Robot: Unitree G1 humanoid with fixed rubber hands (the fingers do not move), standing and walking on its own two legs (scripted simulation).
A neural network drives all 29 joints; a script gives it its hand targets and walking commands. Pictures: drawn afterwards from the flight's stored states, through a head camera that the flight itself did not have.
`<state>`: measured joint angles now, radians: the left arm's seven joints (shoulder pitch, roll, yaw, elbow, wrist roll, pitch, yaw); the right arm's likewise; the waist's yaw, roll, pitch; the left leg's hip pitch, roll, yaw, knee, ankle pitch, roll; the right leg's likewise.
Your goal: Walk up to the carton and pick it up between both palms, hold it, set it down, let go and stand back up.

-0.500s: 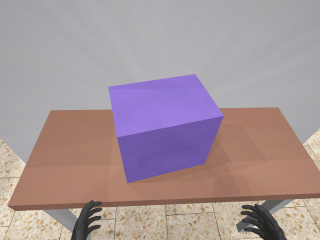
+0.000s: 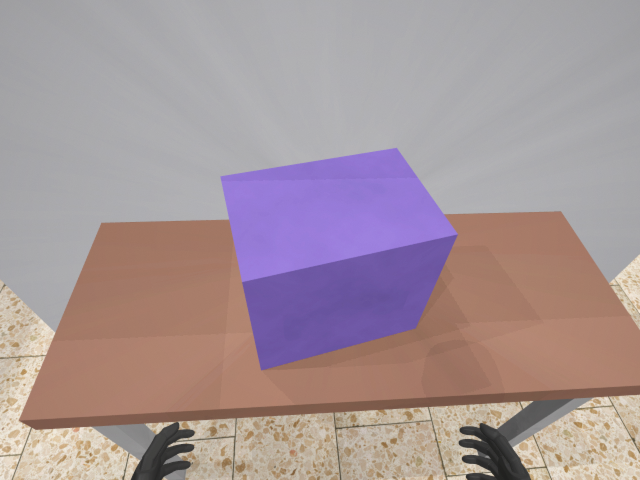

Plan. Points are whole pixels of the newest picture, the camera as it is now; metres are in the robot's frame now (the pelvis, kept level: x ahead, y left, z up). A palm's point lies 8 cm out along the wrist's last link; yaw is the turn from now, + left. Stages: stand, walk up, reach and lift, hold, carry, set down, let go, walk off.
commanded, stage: set down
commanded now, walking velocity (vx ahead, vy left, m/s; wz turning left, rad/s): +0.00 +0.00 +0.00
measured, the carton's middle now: (328, 260) +0.43 +0.02 +0.00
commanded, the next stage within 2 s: let go in 0.06 s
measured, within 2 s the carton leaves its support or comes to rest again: neither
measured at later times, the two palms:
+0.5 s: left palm out of the picture +0.14 +0.21 -0.08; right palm out of the picture +0.14 -0.24 -0.08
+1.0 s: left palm out of the picture +0.04 +0.26 -0.12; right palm out of the picture +0.04 -0.27 -0.11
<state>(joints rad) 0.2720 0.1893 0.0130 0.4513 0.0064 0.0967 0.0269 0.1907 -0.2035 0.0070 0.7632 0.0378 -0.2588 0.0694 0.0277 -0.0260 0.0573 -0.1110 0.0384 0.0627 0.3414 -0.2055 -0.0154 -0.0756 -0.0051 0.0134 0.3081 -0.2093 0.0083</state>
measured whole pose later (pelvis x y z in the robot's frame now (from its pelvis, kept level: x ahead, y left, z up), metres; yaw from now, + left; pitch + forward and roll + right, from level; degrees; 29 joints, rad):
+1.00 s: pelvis -0.03 +0.00 -0.01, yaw +2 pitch -3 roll -1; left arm 0.30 0.26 0.02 0.74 0.02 -0.02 -0.01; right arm 0.34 -0.27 -0.03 0.75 -0.01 -0.04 -0.01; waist 0.00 0.00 0.02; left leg -0.22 0.05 0.03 0.50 -0.24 -0.01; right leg -0.15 0.00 -0.02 0.43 -0.24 0.01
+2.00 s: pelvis -0.04 +0.01 -0.01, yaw +3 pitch -2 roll -1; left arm 0.35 0.26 -0.02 0.87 0.01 -0.01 0.01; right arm 0.41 -0.26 0.01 0.78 -0.01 -0.01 -0.01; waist -0.01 0.00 0.02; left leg -0.26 0.02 0.02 0.50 -0.22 0.01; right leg -0.21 -0.03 -0.02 0.48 -0.24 0.03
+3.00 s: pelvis -0.04 +0.01 -0.01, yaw +4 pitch -2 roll +0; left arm 0.35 0.24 -0.02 0.94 0.01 0.00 0.02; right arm 0.37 -0.24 0.01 0.88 0.00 -0.01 -0.03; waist 0.00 0.00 0.03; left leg -0.23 0.00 0.01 0.46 -0.21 0.01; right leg -0.17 -0.04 -0.04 0.44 -0.24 0.03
